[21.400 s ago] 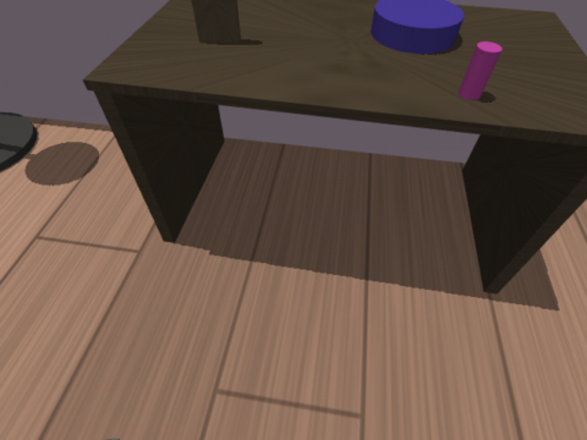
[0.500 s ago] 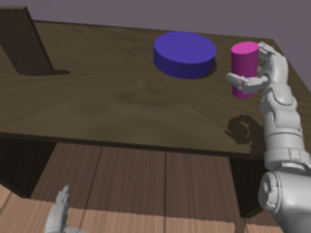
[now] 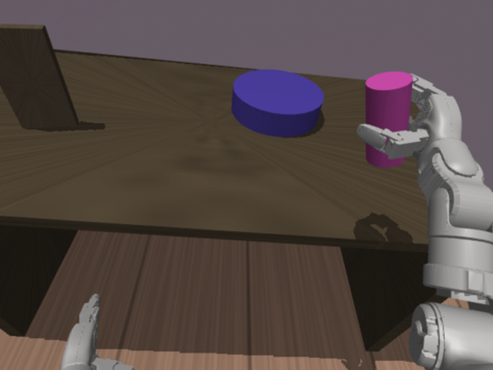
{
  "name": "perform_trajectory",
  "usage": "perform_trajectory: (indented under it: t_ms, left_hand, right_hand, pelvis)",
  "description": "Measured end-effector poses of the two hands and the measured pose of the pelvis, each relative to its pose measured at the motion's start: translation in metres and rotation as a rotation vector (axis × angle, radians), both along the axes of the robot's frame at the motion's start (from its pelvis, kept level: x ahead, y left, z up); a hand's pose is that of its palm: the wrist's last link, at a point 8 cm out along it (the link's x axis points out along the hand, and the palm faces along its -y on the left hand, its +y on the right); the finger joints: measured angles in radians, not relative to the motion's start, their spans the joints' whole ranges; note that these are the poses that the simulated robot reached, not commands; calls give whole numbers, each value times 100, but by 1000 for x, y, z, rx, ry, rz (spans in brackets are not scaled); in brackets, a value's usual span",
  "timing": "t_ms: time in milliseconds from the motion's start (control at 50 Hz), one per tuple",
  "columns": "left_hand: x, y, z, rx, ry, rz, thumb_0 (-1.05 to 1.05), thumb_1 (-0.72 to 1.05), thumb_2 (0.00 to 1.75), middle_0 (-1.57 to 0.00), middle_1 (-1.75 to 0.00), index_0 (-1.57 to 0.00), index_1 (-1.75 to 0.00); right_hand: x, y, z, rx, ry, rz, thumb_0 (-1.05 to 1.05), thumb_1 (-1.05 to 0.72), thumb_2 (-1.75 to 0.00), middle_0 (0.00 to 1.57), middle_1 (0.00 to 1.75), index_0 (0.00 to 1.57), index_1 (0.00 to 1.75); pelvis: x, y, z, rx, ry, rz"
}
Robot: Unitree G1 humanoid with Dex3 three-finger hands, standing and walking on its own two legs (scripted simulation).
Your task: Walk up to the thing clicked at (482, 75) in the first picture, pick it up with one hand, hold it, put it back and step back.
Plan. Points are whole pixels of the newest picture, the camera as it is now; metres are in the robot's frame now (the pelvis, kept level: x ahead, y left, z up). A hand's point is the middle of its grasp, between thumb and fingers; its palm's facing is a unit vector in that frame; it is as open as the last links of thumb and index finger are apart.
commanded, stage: lift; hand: right
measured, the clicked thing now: (386, 122) +0.38 -0.17 +0.26
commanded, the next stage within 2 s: hold in 0.38 s
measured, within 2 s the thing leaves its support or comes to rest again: neither
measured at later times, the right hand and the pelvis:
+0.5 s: hand (404, 113) +0.36 -0.18 +0.28, palm faces +0.13 +0.99 -0.03, open 9.4 cm; pelvis +0.01 +0.00 +0.00, yaw -1 degrees
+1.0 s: hand (419, 110) +0.35 -0.19 +0.30, palm faces +0.13 +0.99 -0.03, open 9.4 cm; pelvis +0.01 -0.01 +0.00, yaw -1 degrees
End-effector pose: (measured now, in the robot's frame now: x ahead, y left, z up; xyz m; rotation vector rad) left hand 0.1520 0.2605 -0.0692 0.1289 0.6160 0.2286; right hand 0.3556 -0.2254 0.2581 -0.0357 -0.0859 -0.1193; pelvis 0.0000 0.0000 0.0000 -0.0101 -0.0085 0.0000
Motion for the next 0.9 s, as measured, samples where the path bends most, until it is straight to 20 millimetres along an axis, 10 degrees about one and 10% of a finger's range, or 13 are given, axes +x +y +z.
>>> perform_trajectory:
  t_ms: [900]
  left_hand:
    - [23, -16, 0, -24, -45, -58, -1, -54, 5, -4, -5, -4, -4]
  right_hand:
    - [-29, -9, 39, -2, 1, 2, 2, 40, -104, 93, 124, 80, 120]
  pelvis:
    - [10, -6, 4, 4, -21, -17]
